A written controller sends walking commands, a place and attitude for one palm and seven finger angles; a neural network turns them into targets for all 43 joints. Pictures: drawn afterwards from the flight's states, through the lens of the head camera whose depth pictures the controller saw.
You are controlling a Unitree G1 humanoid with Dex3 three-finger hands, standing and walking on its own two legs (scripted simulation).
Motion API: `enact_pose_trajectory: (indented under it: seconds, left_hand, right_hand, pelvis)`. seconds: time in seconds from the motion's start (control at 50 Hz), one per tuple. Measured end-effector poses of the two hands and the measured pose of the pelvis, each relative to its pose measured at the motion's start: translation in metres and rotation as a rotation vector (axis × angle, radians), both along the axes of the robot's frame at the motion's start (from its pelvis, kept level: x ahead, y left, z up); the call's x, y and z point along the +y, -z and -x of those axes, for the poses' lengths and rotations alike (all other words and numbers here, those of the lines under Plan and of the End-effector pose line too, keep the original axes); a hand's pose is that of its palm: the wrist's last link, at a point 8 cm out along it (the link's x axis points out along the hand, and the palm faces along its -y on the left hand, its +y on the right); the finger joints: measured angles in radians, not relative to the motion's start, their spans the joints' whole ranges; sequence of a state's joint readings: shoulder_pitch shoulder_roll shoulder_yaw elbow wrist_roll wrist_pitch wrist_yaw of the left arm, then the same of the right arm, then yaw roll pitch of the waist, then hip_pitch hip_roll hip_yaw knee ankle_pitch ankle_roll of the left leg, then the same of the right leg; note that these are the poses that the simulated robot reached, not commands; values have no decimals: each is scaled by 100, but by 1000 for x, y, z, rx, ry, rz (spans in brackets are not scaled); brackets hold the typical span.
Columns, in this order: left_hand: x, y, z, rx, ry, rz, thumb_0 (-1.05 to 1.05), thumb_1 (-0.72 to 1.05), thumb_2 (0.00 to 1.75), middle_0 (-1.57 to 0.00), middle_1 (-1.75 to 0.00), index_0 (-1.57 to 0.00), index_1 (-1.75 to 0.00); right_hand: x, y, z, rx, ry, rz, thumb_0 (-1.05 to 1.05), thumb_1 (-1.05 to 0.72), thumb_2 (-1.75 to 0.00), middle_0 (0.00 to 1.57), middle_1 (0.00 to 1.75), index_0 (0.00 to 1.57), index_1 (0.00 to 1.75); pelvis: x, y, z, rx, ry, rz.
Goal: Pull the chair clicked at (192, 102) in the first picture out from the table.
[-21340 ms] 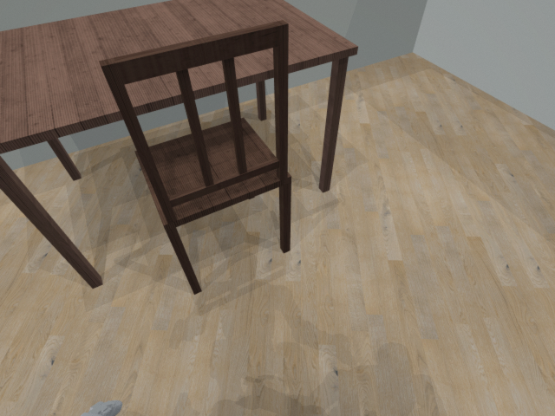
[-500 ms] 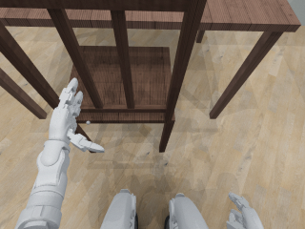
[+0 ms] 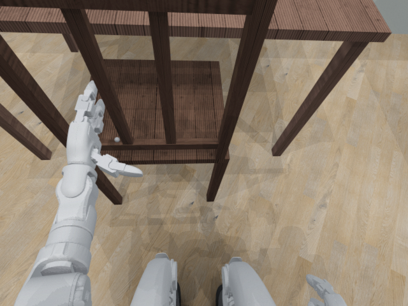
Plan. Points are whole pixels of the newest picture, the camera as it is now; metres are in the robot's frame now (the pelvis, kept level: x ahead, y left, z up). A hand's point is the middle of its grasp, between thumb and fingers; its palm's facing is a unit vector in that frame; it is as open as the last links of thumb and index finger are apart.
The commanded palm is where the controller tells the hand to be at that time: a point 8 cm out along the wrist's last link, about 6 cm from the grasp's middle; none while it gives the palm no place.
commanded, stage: push the fingers through the gap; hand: left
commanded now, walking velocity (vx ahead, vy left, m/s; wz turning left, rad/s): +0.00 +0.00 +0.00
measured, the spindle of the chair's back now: (109, 95) +0.50 +0.18 +0.06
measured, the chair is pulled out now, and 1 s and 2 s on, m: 0.00 0.00 0.00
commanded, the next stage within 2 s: hook a spindle and tug to test in 0.74 s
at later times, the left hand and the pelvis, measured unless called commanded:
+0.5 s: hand (122, 118) +0.47 +0.16 +0.02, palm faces +0.04 -1.00 -0.05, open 16.9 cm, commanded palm +0.43 +0.21 +0.02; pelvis +0.01 -0.01 +0.00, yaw -1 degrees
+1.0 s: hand (121, 126) +0.45 +0.16 +0.02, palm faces +0.03 -1.00 -0.03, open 16.7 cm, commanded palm +0.43 +0.21 +0.02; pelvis +0.01 -0.01 +0.00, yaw +0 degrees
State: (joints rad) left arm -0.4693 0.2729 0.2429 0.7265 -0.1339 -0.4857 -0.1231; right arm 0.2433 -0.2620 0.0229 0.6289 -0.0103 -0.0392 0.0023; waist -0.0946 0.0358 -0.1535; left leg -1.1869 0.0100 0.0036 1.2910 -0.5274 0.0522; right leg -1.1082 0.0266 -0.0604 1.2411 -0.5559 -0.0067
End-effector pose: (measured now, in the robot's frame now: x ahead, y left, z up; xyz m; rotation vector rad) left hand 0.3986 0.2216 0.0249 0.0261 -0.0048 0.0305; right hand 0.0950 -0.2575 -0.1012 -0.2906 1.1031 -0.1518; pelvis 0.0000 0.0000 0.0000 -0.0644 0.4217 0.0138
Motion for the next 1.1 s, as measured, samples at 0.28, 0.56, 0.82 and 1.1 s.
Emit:
enact_pose_trajectory:
  seconds: [0.28, 0.56, 0.82, 1.1]
  left_hand:
    - [-4, 3, -31, 37, -3, -11, -1, -50, 30, -6, -8, -6, -8]
    - [-5, 0, -42, 32, -4, -19, -1, -50, 30, -6, -8, -6, -8]
    - [2, -5, -32, -8, -20, -27, -1, -50, 30, -6, -8, -6, -8]
    - [-3, 1, -33, 9, -13, -11, -1, -50, 30, -15, -37, -16, -37]
  right_hand:
    - [-1, 8, 29, 107, 46, -21, 0, -90, -90, 20, 30, 20, 30]
    - [-11, 7, 40, 156, 83, -28, 0, -91, -90, 20, 30, 20, 30]
    - [-15, 4, 17, 106, 42, -13, 0, -91, -90, 20, 30, 20, 30]
    - [-9, 6, 17, 97, 39, -17, 0, -91, -90, 20, 30, 20, 30]
  pelvis:
    - [-1, 1, -2, 23, 9, -2]
    - [-8, 0, -7, 33, 21, -10]
    - [-12, 0, -7, 22, 7, -6]
    - [-8, 1, -4, 22, 8, -5]
